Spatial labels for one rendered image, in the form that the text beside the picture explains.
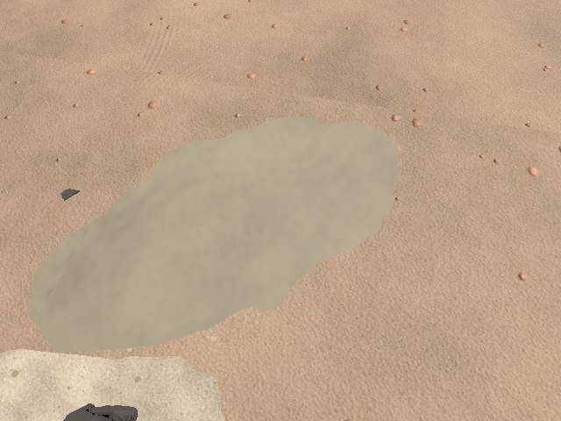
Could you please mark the robot left hand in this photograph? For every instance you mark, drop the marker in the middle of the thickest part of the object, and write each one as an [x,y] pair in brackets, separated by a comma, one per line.
[105,413]

